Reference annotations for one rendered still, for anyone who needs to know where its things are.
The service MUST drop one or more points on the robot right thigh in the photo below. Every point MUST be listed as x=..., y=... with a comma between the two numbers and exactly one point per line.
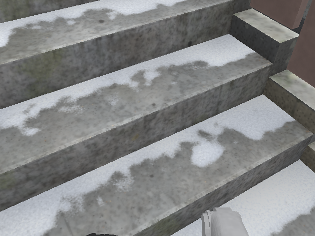
x=222, y=221

